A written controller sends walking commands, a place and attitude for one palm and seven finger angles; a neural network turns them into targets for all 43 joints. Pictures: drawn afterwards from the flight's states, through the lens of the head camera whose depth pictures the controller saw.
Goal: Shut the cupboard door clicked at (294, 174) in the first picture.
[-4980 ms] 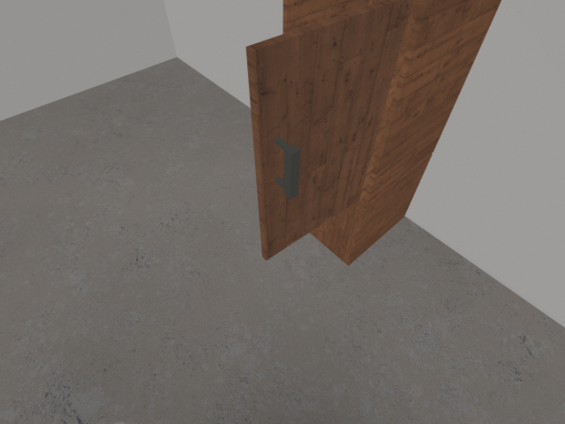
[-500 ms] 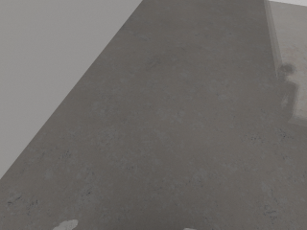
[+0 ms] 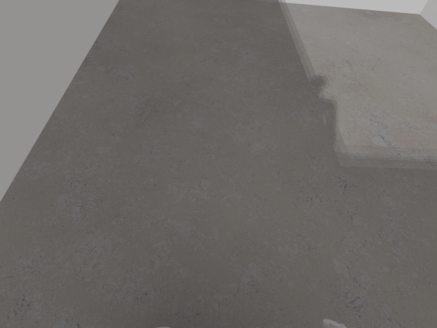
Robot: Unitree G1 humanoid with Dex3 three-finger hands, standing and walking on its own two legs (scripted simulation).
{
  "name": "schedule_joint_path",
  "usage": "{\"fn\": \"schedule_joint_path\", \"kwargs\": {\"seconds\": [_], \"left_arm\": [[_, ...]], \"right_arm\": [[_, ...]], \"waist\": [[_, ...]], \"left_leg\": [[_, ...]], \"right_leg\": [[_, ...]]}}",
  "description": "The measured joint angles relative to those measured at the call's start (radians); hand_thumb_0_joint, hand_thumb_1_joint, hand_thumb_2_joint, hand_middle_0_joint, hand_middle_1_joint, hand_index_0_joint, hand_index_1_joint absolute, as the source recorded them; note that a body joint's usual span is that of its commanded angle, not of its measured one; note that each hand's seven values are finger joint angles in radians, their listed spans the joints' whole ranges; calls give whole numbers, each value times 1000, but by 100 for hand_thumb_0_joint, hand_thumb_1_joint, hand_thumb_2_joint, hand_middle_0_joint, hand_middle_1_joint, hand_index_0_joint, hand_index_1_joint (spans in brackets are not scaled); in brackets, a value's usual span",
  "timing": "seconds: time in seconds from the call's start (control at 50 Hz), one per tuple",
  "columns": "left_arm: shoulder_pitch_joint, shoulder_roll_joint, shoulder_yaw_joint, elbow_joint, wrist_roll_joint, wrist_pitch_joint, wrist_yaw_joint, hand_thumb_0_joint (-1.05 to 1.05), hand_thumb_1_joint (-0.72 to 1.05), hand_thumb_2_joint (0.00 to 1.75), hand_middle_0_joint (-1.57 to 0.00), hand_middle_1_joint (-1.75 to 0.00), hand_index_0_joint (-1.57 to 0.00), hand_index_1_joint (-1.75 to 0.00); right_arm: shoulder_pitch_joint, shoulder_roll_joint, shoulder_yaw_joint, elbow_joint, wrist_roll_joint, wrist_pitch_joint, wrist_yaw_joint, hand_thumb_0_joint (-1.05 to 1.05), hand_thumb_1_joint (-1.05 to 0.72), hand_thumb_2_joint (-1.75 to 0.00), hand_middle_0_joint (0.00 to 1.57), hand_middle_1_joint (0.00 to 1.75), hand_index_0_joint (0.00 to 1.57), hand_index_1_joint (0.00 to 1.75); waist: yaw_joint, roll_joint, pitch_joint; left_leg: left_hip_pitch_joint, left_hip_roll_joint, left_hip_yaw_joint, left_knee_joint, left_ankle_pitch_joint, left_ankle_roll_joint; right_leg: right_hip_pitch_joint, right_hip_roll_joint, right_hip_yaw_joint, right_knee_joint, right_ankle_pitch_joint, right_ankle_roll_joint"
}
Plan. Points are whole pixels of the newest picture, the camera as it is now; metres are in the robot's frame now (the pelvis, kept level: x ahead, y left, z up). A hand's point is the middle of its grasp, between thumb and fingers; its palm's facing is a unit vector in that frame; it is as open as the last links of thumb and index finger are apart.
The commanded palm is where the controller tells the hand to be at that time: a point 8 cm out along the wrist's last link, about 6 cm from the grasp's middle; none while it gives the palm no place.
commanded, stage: walk around to get in front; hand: left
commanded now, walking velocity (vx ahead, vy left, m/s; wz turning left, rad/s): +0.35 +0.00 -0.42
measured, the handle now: out of the picture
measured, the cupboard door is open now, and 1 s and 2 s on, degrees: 86 86 86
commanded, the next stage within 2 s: walk to a spot facing it in 0.64 s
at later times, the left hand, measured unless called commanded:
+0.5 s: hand (176, 248) +0.31 +0.11 -0.15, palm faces -0.15 -0.97 -0.19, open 7.2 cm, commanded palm none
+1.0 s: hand (199, 175) +0.53 +0.08 -0.16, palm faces -0.12 -0.98 -0.16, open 7.4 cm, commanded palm none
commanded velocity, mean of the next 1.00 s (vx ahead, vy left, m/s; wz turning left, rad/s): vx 0.25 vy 0.00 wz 0.01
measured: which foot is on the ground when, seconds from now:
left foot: down 0.00-0.28, up 0.30-0.62, down 0.64-1.00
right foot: up 0.00-0.26, down 0.28-0.66, up 0.68-1.00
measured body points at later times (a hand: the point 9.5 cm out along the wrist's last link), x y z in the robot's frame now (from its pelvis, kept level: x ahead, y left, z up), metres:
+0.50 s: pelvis +0.21 -0.06 +0.01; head +0.24 -0.06 +0.46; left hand +0.31 +0.17 -0.14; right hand +0.20 -0.31 -0.13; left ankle +0.28 +0.08 -0.68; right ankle +0.18 -0.15 -0.73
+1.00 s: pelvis +0.41 -0.08 +0.01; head +0.44 -0.07 +0.46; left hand +0.54 +0.14 -0.14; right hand +0.34 -0.30 -0.14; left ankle +0.40 +0.04 -0.73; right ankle +0.44 -0.22 -0.72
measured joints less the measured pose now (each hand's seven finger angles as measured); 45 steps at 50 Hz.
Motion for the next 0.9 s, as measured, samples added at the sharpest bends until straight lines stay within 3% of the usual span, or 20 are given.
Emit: {"fn": "schedule_joint_path", "kwargs": {"seconds": [0.06,0.12,0.2,0.26,0.28,0.3,0.34,0.38,0.46,0.54,0.64,0.7,0.74,0.78,0.82,0.9], "left_arm": [[-63,2,7,-34,5,0,-13,1,91,90,-19,-29,-20,-30],[-114,-9,1,-67,3,-3,-21,1,91,90,-19,-29,-19,-30],[-169,-16,-6,-89,2,-8,-24,1,91,90,-19,-29,-19,-30],[-195,-9,-12,-102,4,-24,-23,0,91,90,-19,-29,-19,-30],[-200,-3,-12,-108,6,-40,-18,0,91,90,-19,-29,-19,-30],[-209,-11,-10,-106,2,-54,-8,0,91,90,-19,-29,-19,-30],[-207,-32,-16,-98,-10,-65,8,0,91,90,-19,-29,-20,-30],[-178,-49,-23,-86,-13,-67,21,0,91,90,-19,-29,-20,-30],[-100,-68,-27,-33,-13,-69,34,0,91,90,-20,-30,-20,-30],[-32,-52,-21,19,-12,-74,33,-1,94,90,-20,-30,-20,-30],[58,-46,-22,72,-12,-70,28,0,93,90,-20,-30,-20,-30],[80,-40,-22,93,-14,-47,28,0,92,90,-20,-30,-20,-30],[68,-36,-21,101,-8,-36,27,0,92,90,-20,-30,-20,-30],[38,-35,-19,92,-3,-30,23,1,92,90,-19,-29,-20,-30],[1,-40,-20,70,-2,-29,22,1,92,90,-19,-29,-19,-30],[-77,-59,-35,23,-6,-34,27,1,91,90,-19,-29,-19,-30]], "right_arm": [[55,14,4,39,1,3,-7,0,-90,-90,20,30,20,30],[106,12,0,80,3,10,-6,0,-90,-90,20,30,20,30],[165,-3,-12,122,2,26,1,0,-90,-90,21,30,20,30],[216,-15,-17,147,5,38,6,0,-90,-90,21,30,20,30],[229,-15,-17,158,11,45,8,0,-90,-90,21,30,20,30],[219,-22,-18,174,17,57,9,0,-90,-90,20,30,20,30],[184,-34,-25,191,22,76,10,0,-90,-90,20,30,20,30],[146,-36,-30,190,20,77,8,1,-90,-90,20,30,20,30],[72,-16,-32,150,14,65,13,1,-91,-90,20,30,20,30],[14,4,-31,118,14,48,26,0,-91,-90,20,30,20,30],[-33,8,-25,101,12,21,29,0,-90,-90,20,30,20,30],[-51,19,-19,90,1,-2,16,0,-90,-90,20,30,20,30],[-33,31,-14,86,2,-6,8,0,-90,-90,20,30,20,30],[-4,42,-10,97,5,-8,-2,0,-90,-90,20,30,20,30],[29,47,-14,120,13,-8,-17,-1,-92,-90,20,30,20,30],[94,33,-11,172,18,10,-21,-1,-94,-89,21,30,20,30]], "waist": [[0,9,5],[-9,33,10],[-44,56,16],[-67,58,14],[-66,45,10],[-64,55,21],[-70,79,44],[-69,81,44],[-59,48,19],[-29,31,0],[8,32,-15],[10,9,-9],[6,1,-11],[6,0,-9],[3,6,-2],[-19,30,8]], "left_leg": [[74,11,20,-91,15,-13],[144,25,50,-163,16,-21],[220,39,96,-183,-31,-49],[243,58,115,-95,-121,-75],[211,64,115,8,-158,-66],[158,70,72,155,-206,-54],[42,56,-18,413,-220,-40],[-53,46,-40,511,-175,-42],[-158,42,-32,397,-71,-53],[-162,29,-31,172,20,-54],[-61,-11,-9,-57,77,-28],[-49,-25,21,14,61,45],[-14,-32,34,4,26,54],[29,-39,36,-48,32,44],[71,-48,29,-109,45,47],[120,-57,-13,-173,53,43]], "right_leg": [[-97,-39,-48,8,92,16],[-133,-65,-75,-149,141,23],[-106,-70,-106,-384,179,20],[-14,-49,-127,-540,194,-3],[-1,-50,-115,-555,216,-28],[-9,-39,-116,-510,212,-41],[29,-19,-128,-497,183,-47],[84,-4,-125,-554,183,-40],[189,15,-101,-693,209,-41],[275,30,-82,-763,192,-33],[348,32,-65,-706,80,0],[220,11,-40,-331,-29,-12],[102,0,-37,-87,1,-15],[8,-23,-46,11,64,-4],[-49,-50,-55,-25,109,13],[-62,-75,-66,-275,154,39]]}}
